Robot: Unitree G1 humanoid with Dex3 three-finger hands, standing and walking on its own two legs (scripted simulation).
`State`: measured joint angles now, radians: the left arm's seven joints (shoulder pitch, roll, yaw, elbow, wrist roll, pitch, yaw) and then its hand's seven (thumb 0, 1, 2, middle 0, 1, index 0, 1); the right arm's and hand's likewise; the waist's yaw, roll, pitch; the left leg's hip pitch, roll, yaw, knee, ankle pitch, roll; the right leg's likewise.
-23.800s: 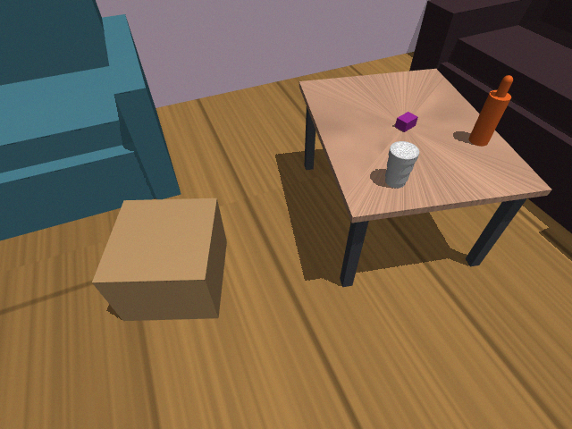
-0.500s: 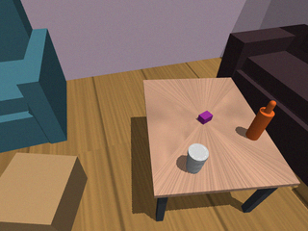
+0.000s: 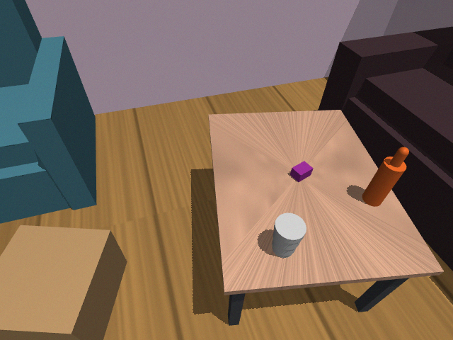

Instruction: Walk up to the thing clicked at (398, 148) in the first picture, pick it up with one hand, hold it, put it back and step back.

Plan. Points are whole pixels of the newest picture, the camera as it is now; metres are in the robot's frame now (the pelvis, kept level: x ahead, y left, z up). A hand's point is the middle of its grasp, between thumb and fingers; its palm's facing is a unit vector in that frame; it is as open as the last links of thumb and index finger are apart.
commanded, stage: home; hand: right
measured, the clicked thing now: (286, 237) +0.46 -0.17 -0.25
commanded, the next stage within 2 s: stand in 0.02 s
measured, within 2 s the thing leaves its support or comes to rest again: neither
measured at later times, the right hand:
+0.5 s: hand out of the picture +0.08 -0.26 -0.15, palm faces +0.00 +0.93 -0.38, open 10.8 cm
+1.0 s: hand out of the picture +0.08 -0.25 -0.15, palm faces -0.02 +0.93 -0.37, open 7.4 cm
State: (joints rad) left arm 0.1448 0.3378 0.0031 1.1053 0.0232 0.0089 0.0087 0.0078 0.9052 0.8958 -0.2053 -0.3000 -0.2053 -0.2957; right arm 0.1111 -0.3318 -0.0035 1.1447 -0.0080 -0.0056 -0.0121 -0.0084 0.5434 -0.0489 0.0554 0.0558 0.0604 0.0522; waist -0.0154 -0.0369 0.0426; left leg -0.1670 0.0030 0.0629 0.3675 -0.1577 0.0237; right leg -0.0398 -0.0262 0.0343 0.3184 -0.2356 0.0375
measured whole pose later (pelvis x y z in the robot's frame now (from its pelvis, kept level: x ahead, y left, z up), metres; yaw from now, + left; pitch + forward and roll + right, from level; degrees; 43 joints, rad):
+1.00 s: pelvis +0.01 +0.00 +0.00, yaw +1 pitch -2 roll +0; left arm 0.15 0.35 0.00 1.10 0.02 0.01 0.00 0.01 0.91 0.90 -0.20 -0.30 -0.21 -0.30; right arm 0.11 -0.33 -0.01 1.15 -0.01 -0.01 0.00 0.00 -0.90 -0.90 0.20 0.30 0.21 0.30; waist -0.01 -0.03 0.04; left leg -0.16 -0.01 0.04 0.35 -0.15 0.03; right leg -0.02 -0.04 0.01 0.29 -0.23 0.04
